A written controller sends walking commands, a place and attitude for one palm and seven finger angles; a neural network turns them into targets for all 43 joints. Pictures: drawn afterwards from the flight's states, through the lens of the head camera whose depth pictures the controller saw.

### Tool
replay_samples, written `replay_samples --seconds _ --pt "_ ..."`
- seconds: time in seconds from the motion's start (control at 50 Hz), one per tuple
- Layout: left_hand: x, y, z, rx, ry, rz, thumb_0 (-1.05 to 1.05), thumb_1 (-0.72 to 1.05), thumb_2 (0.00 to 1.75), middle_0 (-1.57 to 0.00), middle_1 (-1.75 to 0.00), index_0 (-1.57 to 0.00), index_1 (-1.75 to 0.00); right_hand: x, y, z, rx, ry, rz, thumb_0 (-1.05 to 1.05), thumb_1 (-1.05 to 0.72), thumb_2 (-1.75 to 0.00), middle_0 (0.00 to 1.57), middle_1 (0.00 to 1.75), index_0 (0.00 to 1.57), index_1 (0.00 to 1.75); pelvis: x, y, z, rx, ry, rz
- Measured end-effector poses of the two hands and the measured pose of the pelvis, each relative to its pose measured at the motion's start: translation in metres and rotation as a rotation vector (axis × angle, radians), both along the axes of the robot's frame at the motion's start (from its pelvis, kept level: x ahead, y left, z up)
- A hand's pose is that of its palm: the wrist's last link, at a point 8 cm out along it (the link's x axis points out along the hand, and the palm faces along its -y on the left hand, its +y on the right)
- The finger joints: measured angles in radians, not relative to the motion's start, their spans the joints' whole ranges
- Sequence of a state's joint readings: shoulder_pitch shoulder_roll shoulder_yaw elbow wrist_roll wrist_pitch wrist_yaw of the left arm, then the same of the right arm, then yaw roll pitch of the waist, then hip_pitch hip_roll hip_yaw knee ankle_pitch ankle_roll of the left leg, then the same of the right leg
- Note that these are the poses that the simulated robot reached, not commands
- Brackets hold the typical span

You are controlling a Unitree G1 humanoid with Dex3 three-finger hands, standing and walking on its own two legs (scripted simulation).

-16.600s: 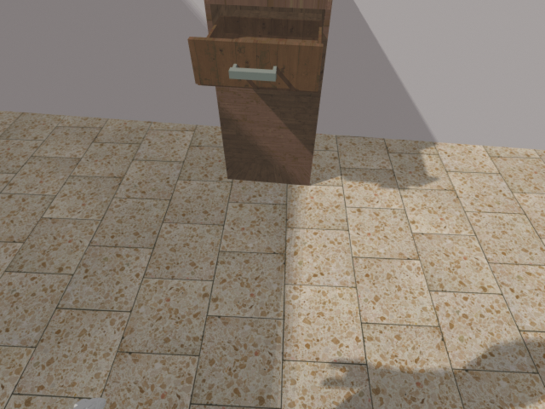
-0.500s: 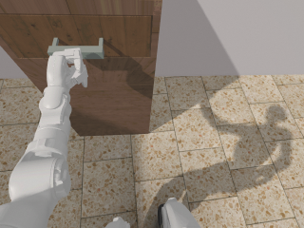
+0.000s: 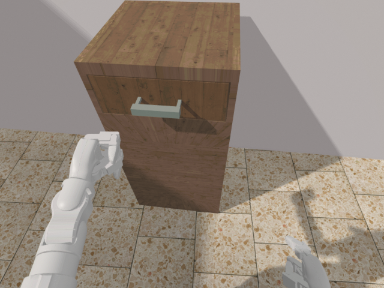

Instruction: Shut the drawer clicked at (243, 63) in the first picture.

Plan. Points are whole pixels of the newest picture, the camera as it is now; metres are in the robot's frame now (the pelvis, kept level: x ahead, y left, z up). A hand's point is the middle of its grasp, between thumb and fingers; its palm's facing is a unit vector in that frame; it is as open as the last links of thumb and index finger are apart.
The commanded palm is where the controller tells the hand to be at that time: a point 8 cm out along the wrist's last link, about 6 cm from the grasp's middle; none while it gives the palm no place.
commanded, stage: draw the hand back to the body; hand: left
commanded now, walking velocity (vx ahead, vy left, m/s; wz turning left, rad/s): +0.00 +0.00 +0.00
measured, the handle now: (157, 106) +0.59 +0.13 +0.03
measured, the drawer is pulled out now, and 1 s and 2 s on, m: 0.00 0.00 0.00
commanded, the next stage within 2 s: step back with the hand held close in 0.80 s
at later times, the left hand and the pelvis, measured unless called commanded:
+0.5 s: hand (43, 204) +0.22 +0.23 +0.16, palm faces +0.33 -0.87 -0.36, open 3.3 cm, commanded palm +0.16 +0.28 +0.18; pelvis +0.00 +0.00 +0.02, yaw +1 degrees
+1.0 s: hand (4, 227) +0.17 +0.25 +0.19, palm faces +0.43 -0.80 -0.42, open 3.3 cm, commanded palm +0.12 +0.28 +0.19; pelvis -0.01 +0.00 +0.02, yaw +0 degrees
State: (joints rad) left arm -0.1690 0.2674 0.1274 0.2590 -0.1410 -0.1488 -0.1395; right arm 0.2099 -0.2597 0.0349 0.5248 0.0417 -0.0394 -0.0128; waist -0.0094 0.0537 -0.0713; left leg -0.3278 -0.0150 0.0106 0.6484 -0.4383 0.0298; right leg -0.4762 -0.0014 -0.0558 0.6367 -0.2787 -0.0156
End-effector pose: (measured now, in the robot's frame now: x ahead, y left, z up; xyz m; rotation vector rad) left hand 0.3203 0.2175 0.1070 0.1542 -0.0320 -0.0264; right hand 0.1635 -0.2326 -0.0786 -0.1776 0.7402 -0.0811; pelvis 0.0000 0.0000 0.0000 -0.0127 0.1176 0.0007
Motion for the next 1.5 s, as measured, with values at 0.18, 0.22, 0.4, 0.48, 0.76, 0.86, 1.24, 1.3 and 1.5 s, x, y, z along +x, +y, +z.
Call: replay_samples --seconds 0.18,0.22,0.4,0.48,0.76,0.86,1.24,1.3,1.5 --pt "-0.064 0.021 0.023 0.110 -0.018 0.200 0.02 0.89 0.90 -1.40 -1.60 -1.40 -1.60 0.015 0.018 0.013 -0.014 -0.014 0.048 0.01 -0.91 -0.90 0.20 0.30 0.20 0.30 -0.002 0.000 0.014 0.000 -0.103 0.011" --pt "-0.075 0.027 0.027 0.125 -0.020 0.230 0.02 0.89 0.90 -1.40 -1.60 -1.40 -1.60 0.015 0.021 0.013 -0.015 -0.012 0.059 0.01 -0.91 -0.90 0.20 0.30 0.20 0.30 -0.002 0.000 0.016 -0.001 -0.119 0.013" --pt "-0.118 0.045 0.057 0.198 -0.089 0.308 0.02 0.89 0.90 -1.40 -1.60 -1.40 -1.60 0.009 0.027 0.012 -0.006 -0.016 0.076 0.01 -0.91 -0.90 0.20 0.30 0.20 0.30 0.002 0.003 0.019 -0.004 -0.163 0.012" --pt "-0.138 0.051 0.068 0.233 -0.116 0.334 0.02 0.89 0.90 -1.40 -1.60 -1.40 -1.60 0.007 0.026 0.012 -0.006 -0.022 0.073 0.01 -0.91 -0.90 0.20 0.30 0.20 0.30 0.002 0.004 0.019 -0.006 -0.172 0.010" --pt "-0.193 0.071 0.095 0.329 -0.189 0.446 0.02 0.89 0.90 -1.40 -1.60 -1.40 -1.60 0.006 0.020 0.019 -0.033 -0.088 0.078 0.01 -0.91 -0.90 0.20 0.30 0.20 0.30 -0.004 0.005 0.018 -0.005 -0.198 0.015" --pt "-0.192 0.067 0.089 0.303 -0.186 0.442 0.02 0.89 0.90 -1.41 -1.60 -1.40 -1.60 0.003 0.021 0.019 -0.033 -0.096 0.083 0.01 -0.91 -0.90 0.20 0.30 0.20 0.30 -0.008 0.003 0.018 -0.002 -0.203 0.013" --pt "-0.192 0.071 0.085 0.416 -0.168 0.308 0.02 0.88 0.89 -1.40 -1.60 -1.40 -1.60 -0.046 -0.005 0.013 -0.077 0.004 -0.086 0.01 -0.91 -0.90 0.20 0.30 0.20 0.30 -0.030 0.014 0.012 0.023 -0.110 -0.015" --pt "-0.199 0.073 0.087 0.431 -0.184 0.312 0.02 0.88 0.89 -1.40 -1.60 -1.40 -1.60 -0.053 -0.006 0.011 -0.076 0.004 -0.099 0.01 -0.91 -0.90 0.20 0.30 0.20 0.30 -0.036 0.014 0.010 0.028 -0.114 -0.018" --pt "-0.224 0.070 0.091 0.427 -0.263 0.327 0.02 0.88 0.89 -1.40 -1.60 -1.40 -1.60 -0.074 0.002 0.011 -0.062 -0.023 -0.082 0.01 -0.91 -0.90 0.20 0.30 0.20 0.30 -0.064 0.014 0.005 0.024 -0.104 -0.012"
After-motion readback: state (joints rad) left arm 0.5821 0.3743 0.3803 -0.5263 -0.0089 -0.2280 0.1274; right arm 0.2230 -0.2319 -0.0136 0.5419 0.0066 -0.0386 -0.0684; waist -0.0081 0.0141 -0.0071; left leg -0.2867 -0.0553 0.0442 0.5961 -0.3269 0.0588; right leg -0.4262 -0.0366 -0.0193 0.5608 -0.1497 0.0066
